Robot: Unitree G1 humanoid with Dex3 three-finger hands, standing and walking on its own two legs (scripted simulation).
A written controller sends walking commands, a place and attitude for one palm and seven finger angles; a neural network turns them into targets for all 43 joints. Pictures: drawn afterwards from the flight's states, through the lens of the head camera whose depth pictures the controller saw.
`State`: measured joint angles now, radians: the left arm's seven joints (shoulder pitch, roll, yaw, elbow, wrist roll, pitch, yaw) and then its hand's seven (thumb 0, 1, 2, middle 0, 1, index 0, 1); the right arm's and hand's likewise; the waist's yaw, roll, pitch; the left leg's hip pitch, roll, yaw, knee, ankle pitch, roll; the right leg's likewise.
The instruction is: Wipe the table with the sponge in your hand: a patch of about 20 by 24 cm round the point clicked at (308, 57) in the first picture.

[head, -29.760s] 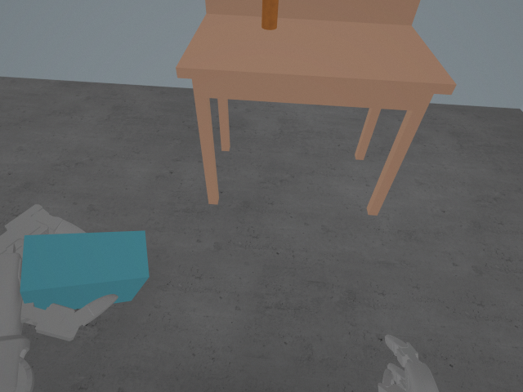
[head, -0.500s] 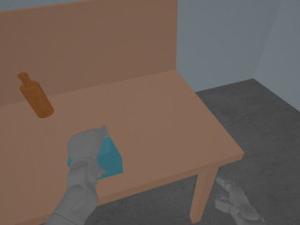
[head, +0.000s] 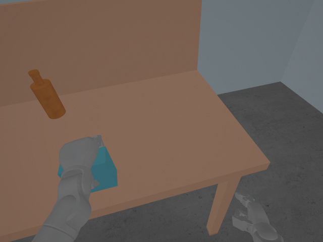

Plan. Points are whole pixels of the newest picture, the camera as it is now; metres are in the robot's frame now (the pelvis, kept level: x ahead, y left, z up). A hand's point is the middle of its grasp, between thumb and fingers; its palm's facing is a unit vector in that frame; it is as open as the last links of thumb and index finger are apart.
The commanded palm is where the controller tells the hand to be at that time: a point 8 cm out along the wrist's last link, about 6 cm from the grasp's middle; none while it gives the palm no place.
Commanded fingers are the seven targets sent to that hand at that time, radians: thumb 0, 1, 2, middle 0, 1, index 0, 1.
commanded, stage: wipe forward along the middle lane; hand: left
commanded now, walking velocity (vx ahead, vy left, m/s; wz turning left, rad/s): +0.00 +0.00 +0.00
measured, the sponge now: (92, 175) +0.27 +0.24 +0.01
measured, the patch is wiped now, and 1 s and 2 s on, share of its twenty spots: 1.00 1.00 1.00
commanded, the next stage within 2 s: slide back across to the first lane in 1.46 s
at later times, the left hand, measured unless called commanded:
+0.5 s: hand (89, 149) +0.32 +0.26 +0.06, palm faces -0.04 -0.07 -1.00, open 9.8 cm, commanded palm +0.30 +0.26 +0.10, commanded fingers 0.00 0.10 1.30 -1.20 -1.60 -1.20 -1.60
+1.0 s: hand (91, 135) +0.37 +0.27 +0.06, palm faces -0.08 -0.04 -1.00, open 9.7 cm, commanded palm +0.36 +0.28 +0.10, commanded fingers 0.00 0.10 1.30 -1.20 -1.60 -1.20 -1.60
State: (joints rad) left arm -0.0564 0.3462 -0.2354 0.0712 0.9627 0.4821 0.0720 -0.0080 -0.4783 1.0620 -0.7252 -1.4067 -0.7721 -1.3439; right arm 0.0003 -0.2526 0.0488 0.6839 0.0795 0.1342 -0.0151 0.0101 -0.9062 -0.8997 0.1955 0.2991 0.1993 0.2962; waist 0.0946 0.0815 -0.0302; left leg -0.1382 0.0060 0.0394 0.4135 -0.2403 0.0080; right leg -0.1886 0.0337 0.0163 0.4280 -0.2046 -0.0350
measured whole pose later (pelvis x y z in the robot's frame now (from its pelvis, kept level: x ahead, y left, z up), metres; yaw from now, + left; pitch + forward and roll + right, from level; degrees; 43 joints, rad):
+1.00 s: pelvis -0.01 +0.00 +0.00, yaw +2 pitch +6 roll +0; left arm -0.57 0.41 -0.12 0.71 0.99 0.26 0.10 0.01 -0.50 1.07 -0.76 -1.38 -0.80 -1.32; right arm 0.13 -0.27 0.02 0.72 0.09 0.12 -0.08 0.01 -0.91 -0.90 0.20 0.30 0.20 0.30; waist 0.02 0.05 -0.07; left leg -0.34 0.00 0.00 0.48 -0.24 0.01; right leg -0.37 0.03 -0.02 0.47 -0.20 -0.03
